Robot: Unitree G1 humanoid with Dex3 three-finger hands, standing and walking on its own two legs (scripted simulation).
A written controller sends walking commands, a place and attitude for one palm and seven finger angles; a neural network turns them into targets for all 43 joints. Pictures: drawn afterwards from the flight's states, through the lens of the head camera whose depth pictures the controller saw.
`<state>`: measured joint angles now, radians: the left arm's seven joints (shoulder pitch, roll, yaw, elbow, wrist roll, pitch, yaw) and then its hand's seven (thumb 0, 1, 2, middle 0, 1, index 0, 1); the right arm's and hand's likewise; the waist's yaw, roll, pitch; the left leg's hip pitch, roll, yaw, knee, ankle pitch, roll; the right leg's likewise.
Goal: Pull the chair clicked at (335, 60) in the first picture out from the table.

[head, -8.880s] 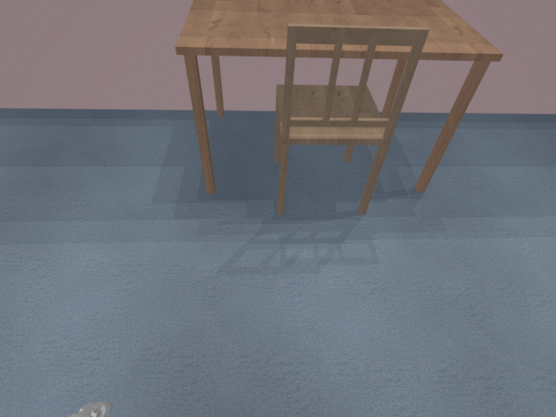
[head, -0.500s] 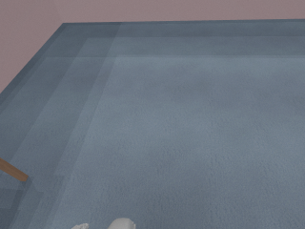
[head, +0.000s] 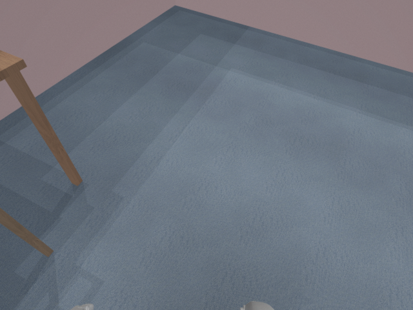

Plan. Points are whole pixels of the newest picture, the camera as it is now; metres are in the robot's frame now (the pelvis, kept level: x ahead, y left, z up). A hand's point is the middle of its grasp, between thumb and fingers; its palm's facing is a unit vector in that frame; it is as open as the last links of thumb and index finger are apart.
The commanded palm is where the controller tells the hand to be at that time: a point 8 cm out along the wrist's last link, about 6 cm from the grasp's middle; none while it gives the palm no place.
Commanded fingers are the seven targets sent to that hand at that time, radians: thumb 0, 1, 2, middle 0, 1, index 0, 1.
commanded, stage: turn to face it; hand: left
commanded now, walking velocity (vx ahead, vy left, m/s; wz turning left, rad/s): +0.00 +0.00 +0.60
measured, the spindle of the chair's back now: out of the picture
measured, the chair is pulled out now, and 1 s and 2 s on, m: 0.00 0.00 0.00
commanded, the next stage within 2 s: take the last steps up to it in 1.98 s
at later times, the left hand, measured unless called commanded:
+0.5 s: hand out of the picture +0.04 +0.15 -0.14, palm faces +0.31 -0.91 -0.28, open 7.4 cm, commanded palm none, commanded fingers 0.00 0.90 0.90 -0.20 -0.30 -0.20 -0.30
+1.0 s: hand out of the picture -0.07 +0.22 -0.17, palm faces +0.63 -0.74 -0.25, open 7.4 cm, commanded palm none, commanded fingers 0.00 0.90 0.90 -0.20 -0.30 -0.20 -0.30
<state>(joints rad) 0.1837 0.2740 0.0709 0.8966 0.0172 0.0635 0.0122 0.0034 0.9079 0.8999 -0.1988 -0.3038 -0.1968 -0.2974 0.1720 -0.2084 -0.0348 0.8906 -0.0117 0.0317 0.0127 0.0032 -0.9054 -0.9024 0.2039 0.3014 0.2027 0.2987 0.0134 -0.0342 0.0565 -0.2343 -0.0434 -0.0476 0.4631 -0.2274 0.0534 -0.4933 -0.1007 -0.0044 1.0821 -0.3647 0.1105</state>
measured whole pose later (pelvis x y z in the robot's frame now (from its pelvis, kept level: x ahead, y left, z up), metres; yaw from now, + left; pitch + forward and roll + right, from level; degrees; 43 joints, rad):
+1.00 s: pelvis -0.01 -0.01 +0.00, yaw +37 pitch +0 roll -2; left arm 0.18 0.28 0.07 0.89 0.02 0.06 0.01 0.00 0.91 0.90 -0.20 -0.30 -0.20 -0.30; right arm 0.16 -0.21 -0.03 0.89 -0.01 0.02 0.01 0.00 -0.91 -0.90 0.20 0.30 0.20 0.30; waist 0.01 -0.03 0.06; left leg -0.24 -0.05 -0.05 0.47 -0.23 0.05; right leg -0.50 -0.11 0.00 1.12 -0.37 0.11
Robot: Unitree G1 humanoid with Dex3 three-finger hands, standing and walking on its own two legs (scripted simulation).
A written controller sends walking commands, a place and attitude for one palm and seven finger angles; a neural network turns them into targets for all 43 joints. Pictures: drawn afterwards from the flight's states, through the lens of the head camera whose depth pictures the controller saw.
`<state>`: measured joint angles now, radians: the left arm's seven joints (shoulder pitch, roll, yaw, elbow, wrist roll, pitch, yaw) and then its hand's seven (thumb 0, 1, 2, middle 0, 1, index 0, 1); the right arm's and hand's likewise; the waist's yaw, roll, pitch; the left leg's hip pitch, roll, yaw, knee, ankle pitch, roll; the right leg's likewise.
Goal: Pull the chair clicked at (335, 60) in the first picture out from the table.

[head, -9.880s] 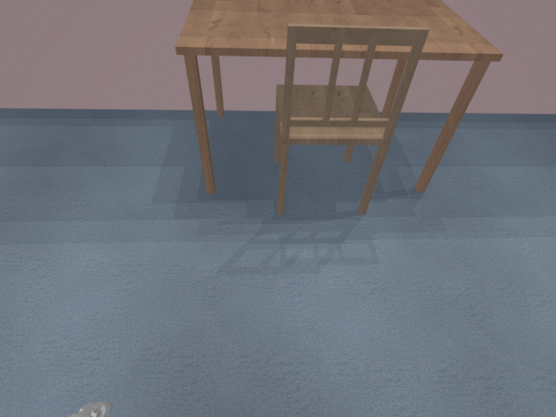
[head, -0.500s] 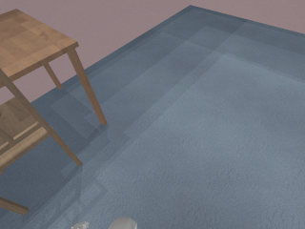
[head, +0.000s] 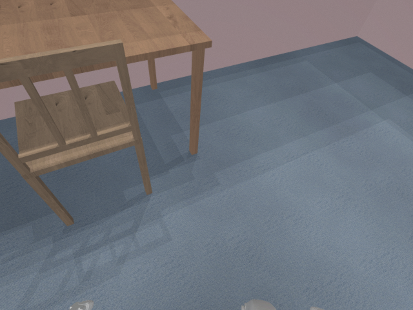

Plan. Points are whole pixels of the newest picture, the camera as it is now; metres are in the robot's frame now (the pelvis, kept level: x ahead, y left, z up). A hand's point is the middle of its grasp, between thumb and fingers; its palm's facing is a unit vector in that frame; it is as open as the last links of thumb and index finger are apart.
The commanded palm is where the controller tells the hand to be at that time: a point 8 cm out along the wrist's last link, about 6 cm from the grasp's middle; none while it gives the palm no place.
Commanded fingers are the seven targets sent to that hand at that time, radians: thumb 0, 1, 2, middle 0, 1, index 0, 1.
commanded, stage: turn to face it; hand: left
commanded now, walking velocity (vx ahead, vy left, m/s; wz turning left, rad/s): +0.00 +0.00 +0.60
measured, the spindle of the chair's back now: (45, 114) +0.63 +0.55 -0.10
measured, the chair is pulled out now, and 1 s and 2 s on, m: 0.00 0.00 0.00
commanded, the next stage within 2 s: take the last steps up to it in 0.98 s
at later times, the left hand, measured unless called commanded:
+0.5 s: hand out of the picture +0.03 +0.13 -0.13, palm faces +0.31 -0.90 -0.30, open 7.4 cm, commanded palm none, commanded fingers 0.00 0.90 0.90 -0.20 -0.30 -0.20 -0.30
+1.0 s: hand out of the picture -0.15 +0.16 -0.18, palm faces +0.60 -0.76 -0.24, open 7.4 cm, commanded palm none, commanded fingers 0.00 0.90 0.90 -0.20 -0.30 -0.20 -0.30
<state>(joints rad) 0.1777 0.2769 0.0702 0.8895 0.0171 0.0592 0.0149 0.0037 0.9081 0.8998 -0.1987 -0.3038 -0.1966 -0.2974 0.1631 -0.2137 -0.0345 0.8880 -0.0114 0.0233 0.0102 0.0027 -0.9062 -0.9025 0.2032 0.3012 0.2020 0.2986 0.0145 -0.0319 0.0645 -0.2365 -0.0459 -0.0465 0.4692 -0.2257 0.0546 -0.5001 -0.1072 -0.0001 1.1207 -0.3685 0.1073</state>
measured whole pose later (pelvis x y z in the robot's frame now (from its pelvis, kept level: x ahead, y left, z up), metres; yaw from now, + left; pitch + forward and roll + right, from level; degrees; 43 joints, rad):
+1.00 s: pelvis -0.05 -0.04 +0.00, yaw +33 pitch -2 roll -1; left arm 0.26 0.27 0.06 0.97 0.01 0.07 0.02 0.00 0.91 0.90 -0.20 -0.30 -0.20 -0.30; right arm 0.13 -0.19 -0.01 0.91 -0.01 0.02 0.00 0.00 -0.91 -0.90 0.20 0.30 0.20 0.30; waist 0.05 -0.04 0.06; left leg -0.19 -0.02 0.01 0.48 -0.27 0.05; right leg -0.47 -0.10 -0.05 1.11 -0.41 0.07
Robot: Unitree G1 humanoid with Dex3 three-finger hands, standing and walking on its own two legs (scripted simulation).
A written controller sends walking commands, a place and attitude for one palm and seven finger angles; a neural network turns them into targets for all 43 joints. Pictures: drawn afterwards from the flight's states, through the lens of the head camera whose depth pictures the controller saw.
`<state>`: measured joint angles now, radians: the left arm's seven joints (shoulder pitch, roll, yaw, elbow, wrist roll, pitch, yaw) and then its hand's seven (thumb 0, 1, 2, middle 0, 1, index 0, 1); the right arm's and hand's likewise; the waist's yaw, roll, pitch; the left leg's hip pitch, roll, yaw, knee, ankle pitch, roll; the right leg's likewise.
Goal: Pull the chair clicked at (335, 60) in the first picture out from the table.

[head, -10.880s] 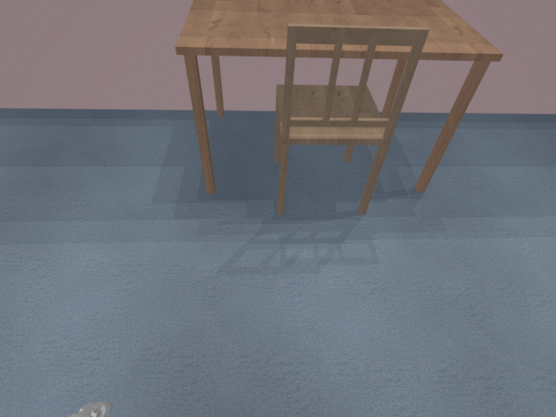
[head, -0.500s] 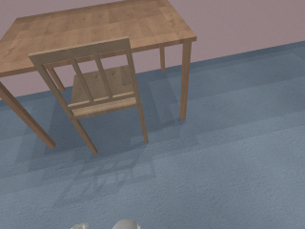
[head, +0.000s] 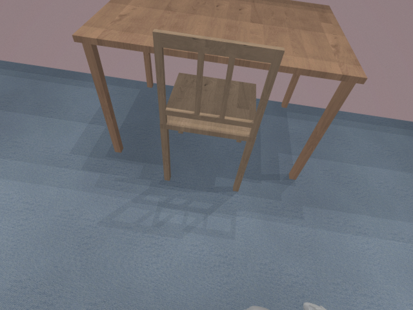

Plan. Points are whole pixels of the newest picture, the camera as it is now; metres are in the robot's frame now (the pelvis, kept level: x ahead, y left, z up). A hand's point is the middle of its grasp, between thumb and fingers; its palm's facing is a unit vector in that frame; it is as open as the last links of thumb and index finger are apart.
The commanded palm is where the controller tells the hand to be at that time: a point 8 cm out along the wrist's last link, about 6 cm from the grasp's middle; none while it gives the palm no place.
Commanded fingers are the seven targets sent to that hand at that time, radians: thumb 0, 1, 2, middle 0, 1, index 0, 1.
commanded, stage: take the last steps up to it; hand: left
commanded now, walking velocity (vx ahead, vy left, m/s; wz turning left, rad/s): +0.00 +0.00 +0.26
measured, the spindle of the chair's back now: (199, 85) +0.89 +0.11 -0.10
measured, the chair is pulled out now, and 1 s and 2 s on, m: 0.00 0.00 0.00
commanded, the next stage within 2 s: come to a stop and stand still in 1.32 s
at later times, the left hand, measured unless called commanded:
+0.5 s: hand out of the picture +0.02 +0.11 -0.15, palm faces +0.14 -0.97 -0.22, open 7.3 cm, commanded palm none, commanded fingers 0.00 0.90 0.90 -0.20 -0.30 -0.20 -0.30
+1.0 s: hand out of the picture +0.12 +0.16 -0.18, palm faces +0.20 -0.97 -0.13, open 7.4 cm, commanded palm none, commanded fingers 0.00 0.90 0.90 -0.20 -0.30 -0.20 -0.30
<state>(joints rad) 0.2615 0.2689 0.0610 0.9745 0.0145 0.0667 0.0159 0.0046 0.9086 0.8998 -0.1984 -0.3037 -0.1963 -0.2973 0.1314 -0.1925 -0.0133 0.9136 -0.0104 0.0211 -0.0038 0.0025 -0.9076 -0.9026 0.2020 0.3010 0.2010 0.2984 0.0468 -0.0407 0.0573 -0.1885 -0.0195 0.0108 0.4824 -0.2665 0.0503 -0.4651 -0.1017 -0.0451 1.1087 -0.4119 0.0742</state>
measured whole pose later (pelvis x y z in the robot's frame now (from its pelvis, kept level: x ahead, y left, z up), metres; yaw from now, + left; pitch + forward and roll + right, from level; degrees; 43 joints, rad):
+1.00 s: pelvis +0.22 +0.01 -0.01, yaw +5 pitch +0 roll +0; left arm 0.42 0.13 0.04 1.16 0.02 -0.02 0.01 0.00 0.91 0.90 -0.20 -0.30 -0.20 -0.30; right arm 0.14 -0.12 -0.04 1.01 -0.01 -0.08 -0.02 0.00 -0.92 -0.90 0.20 0.30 0.20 0.30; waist 0.04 -0.04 0.05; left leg -0.26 0.01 0.16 0.56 -0.29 0.05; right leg -0.37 -0.08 -0.05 1.24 -0.40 -0.01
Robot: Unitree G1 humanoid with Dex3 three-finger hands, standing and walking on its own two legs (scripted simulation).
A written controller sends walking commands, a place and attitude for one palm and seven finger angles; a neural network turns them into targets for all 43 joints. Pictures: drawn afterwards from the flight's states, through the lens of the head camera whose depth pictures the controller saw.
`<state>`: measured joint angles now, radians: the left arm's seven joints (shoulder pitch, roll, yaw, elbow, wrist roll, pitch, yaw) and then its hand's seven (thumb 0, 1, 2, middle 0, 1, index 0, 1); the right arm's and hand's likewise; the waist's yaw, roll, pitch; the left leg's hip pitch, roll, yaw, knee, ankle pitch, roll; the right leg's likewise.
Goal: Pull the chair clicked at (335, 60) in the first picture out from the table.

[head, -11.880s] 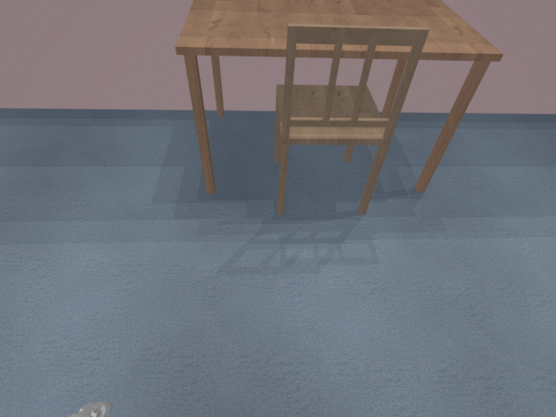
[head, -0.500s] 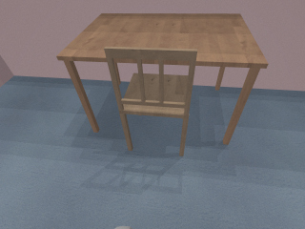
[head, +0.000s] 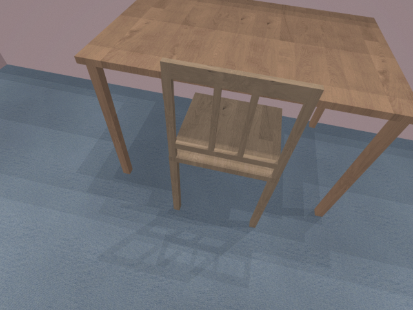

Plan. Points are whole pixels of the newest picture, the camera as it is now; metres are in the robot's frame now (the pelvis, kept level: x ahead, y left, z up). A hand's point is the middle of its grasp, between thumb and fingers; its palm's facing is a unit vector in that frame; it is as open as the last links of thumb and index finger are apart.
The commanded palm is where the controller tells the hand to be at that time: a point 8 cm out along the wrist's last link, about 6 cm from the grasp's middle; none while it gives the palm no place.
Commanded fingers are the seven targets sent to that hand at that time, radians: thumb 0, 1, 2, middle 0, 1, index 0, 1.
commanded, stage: take the last steps up to it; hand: left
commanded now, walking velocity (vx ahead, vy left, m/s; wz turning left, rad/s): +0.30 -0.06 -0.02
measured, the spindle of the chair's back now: (214, 121) +0.67 +0.04 -0.09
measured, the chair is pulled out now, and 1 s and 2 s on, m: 0.00 0.00 0.00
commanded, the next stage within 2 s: come to a stop and stand still in 0.32 s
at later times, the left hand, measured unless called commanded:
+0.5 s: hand (170, 248) +0.28 +0.11 -0.16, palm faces -0.02 -0.98 -0.21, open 7.4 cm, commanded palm none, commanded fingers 0.00 0.90 0.90 -0.20 -0.30 -0.20 -0.30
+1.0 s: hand (136, 274) +0.21 +0.18 -0.18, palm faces +0.11 -0.98 -0.19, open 7.4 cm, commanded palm none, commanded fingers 0.00 0.90 0.90 -0.20 -0.30 -0.20 -0.30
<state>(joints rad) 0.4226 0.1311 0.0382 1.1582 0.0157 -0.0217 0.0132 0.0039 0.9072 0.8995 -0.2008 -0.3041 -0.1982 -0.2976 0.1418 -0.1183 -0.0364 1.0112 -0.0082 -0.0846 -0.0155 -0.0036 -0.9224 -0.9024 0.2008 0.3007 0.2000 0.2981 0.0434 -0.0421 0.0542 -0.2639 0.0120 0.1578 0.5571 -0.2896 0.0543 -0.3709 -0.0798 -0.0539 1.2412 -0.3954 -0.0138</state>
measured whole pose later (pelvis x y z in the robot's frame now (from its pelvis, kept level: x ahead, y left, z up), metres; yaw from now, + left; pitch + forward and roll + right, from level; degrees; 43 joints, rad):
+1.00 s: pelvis +0.18 -0.01 +0.01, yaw +1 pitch -1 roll -1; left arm 0.22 0.21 0.06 1.03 0.02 0.06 0.04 0.00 0.91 0.90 -0.20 -0.30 -0.20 -0.30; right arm 0.17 -0.13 -0.02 0.99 -0.01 0.02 -0.04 0.00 -0.93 -0.90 0.20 0.30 0.20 0.30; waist 0.04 -0.06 0.04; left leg -0.22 -0.01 0.03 0.47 -0.25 0.04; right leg -0.41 -0.01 0.01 0.91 -0.43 0.01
